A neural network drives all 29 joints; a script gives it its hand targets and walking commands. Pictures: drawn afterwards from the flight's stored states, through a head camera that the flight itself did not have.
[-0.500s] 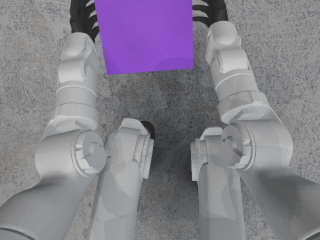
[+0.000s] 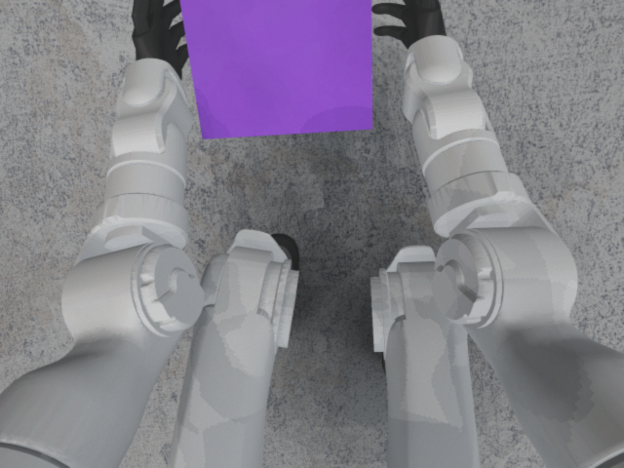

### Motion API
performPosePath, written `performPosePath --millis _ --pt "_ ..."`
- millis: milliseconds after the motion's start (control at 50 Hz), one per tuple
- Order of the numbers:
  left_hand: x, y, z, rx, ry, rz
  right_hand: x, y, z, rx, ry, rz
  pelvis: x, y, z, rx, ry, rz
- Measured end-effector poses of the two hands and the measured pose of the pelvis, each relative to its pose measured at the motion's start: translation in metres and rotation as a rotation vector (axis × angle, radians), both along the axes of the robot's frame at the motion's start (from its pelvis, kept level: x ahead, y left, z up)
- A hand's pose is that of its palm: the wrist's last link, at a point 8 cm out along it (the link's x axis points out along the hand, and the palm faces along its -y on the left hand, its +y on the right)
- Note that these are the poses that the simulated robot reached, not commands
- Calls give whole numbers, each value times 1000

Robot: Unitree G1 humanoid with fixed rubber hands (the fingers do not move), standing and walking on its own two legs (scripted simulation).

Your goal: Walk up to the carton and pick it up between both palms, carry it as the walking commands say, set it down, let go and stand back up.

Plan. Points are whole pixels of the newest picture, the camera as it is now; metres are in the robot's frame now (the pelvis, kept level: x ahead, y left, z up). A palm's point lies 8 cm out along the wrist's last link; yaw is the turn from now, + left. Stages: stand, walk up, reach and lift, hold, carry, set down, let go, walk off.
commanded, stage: set down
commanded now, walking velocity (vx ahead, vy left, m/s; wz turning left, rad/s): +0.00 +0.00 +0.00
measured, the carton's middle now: (293, 60) +0.52 +0.08 -0.24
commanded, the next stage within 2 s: none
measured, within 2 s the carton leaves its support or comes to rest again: rests again in 0.34 s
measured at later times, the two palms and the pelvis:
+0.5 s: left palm (171, 102) +0.46 +0.22 -0.19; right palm (479, 76) +0.50 -0.13 -0.20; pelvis -0.01 +0.01 -0.01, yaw -1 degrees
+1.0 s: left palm (109, 91) +0.45 +0.24 -0.10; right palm (478, 44) +0.51 -0.10 -0.12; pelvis -0.02 +0.01 +0.05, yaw -2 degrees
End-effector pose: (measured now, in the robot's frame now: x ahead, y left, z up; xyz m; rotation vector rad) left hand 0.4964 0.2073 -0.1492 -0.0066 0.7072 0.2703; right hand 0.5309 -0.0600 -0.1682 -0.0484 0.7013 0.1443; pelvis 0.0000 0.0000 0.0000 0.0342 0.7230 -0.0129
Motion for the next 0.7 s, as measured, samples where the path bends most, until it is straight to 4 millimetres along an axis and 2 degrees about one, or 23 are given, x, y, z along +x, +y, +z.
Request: performPosePath --millis 140,220,280,340,400,460,520,620,700 --pt "-2 6 -4 17 8 -4 -1 4 -4 -16 -6 31 1 2 0 -1 2 0" --pt "-10 6 -13 25 40 -24 -14 0 -18 -50 40 42 2 4 0 3 -3 8" --pt "-22 6 -25 17 83 -29 -29 -14 -33 -78 71 20 1 7 0 0 -9 9" --pt "-36 5 -40 12 119 -15 -39 -38 -42 -99 74 -39 -1 10 0 -6 -24 6" --pt "-43 5 -49 10 147 -23 -42 -61 -43 -117 65 -80 -6 11 -2 -9 -55 3" --pt "-41 10 -48 17 111 -6 -36 -72 -38 -119 50 -84 -10 9 -4 -9 -88 -7" --pt "-37 12 -45 18 86 2 -25 -70 -30 -101 33 -69 -13 7 -6 -4 -107 -18" --pt "-32 17 -37 27 66 4 -7 -52 -15 -78 4 -46 -14 4 -8 2 -116 -22" --pt "-31 23 -27 29 40 5 -1 -41 -8 -74 -24 -33 -14 3 -6 3 -121 -13"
